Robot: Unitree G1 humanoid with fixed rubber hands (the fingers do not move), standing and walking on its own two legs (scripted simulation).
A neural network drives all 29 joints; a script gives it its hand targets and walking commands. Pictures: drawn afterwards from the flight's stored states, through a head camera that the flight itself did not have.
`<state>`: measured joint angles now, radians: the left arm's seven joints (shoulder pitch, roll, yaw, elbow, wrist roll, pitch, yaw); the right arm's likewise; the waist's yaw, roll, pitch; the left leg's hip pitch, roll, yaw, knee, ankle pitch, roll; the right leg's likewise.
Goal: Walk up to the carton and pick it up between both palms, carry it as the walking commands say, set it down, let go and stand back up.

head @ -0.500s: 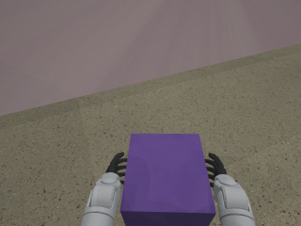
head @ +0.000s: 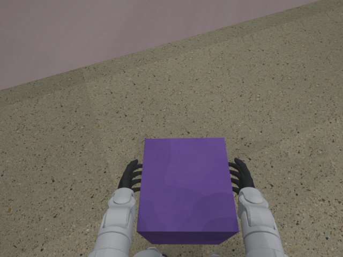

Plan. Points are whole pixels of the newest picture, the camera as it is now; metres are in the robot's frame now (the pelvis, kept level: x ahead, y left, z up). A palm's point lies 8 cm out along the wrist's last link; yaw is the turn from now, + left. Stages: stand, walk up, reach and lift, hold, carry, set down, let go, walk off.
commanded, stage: set down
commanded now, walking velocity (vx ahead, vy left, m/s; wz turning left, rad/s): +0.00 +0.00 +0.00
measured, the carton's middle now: (184, 195) +0.30 +0.00 -0.13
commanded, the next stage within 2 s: none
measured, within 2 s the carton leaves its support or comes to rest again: neither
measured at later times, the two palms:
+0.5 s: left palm (126, 207) +0.27 +0.17 -0.16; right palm (232, 201) +0.29 -0.14 -0.15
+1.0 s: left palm (135, 198) +0.32 +0.16 -0.25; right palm (224, 193) +0.35 -0.14 -0.25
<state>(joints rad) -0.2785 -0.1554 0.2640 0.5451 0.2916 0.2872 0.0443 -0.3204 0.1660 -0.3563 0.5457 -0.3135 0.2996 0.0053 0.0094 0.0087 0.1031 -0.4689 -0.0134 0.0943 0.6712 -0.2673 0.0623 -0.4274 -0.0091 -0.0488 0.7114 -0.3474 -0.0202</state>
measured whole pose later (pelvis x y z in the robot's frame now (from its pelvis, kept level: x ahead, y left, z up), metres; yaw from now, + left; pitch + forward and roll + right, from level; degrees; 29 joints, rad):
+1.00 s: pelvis -0.04 +0.00 -0.11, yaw +1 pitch +30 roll -1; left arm -0.61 0.04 0.13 0.69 -0.03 -0.05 0.18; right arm -0.67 0.00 -0.17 0.70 -0.02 -0.04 -0.21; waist 0.01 0.01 0.15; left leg -1.37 -0.01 0.04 1.21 -0.37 0.06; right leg -1.31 0.04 -0.02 1.25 -0.47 -0.03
